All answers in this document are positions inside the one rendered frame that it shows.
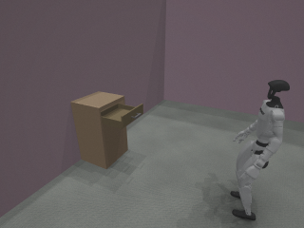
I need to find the robot left forearm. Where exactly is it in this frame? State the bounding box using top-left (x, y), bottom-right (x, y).
top-left (253, 139), bottom-right (281, 169)

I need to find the robot right forearm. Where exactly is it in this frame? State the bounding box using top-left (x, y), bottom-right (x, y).
top-left (244, 119), bottom-right (258, 135)

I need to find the right robot hand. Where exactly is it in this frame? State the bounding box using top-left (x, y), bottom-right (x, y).
top-left (233, 130), bottom-right (248, 144)

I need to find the robot left upper arm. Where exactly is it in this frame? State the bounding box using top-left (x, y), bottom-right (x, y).
top-left (268, 109), bottom-right (285, 145)

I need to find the robot right foot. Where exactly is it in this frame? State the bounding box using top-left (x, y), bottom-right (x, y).
top-left (230, 191), bottom-right (240, 199)

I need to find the drawer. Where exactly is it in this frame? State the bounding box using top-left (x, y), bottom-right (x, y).
top-left (101, 104), bottom-right (143, 129)

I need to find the cabinet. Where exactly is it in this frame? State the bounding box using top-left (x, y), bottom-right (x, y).
top-left (70, 91), bottom-right (128, 169)

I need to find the handle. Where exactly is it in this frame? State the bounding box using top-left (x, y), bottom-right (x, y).
top-left (131, 113), bottom-right (142, 119)

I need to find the left robot shin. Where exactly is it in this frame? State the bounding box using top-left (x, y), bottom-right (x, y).
top-left (237, 185), bottom-right (252, 216)

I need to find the left robot hand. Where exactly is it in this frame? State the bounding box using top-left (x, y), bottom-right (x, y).
top-left (238, 165), bottom-right (260, 186)

